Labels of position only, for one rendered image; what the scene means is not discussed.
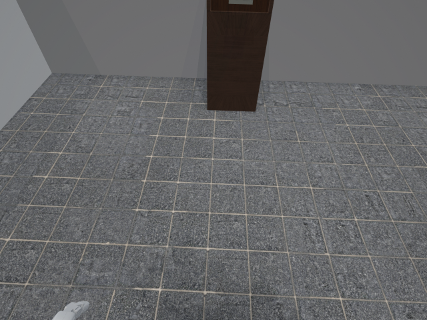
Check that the robot left hand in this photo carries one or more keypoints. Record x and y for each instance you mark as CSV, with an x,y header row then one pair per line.
x,y
72,311

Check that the cabinet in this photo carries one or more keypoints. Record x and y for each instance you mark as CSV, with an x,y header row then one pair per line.
x,y
236,47

